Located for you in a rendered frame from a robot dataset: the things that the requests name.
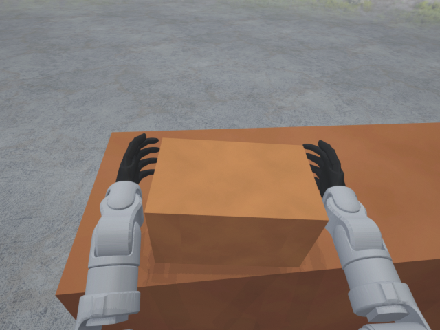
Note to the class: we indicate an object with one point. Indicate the left robot hand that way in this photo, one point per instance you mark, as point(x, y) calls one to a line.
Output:
point(131, 163)

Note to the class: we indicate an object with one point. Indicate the right robot hand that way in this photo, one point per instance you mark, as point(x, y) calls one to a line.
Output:
point(330, 173)

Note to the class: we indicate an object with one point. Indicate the carton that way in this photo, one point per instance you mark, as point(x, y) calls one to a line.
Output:
point(233, 203)

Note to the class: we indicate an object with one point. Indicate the pedestal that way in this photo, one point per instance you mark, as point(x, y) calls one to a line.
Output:
point(394, 170)

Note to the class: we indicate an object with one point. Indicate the right robot forearm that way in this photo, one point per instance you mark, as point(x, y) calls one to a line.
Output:
point(376, 291)

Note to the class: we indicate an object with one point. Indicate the left robot forearm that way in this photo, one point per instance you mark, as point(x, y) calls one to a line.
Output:
point(111, 293)

